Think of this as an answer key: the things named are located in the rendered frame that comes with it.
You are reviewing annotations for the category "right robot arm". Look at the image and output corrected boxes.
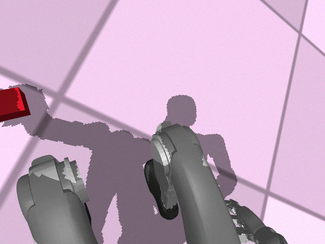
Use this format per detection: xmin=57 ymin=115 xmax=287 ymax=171
xmin=253 ymin=227 xmax=288 ymax=244

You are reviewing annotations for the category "carton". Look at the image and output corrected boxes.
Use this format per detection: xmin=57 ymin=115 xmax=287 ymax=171
xmin=0 ymin=87 xmax=31 ymax=122

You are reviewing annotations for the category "right robot hand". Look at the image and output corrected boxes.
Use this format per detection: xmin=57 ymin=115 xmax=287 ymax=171
xmin=225 ymin=199 xmax=266 ymax=243

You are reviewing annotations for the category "right robot foot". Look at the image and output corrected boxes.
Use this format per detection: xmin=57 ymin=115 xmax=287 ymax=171
xmin=144 ymin=159 xmax=179 ymax=220

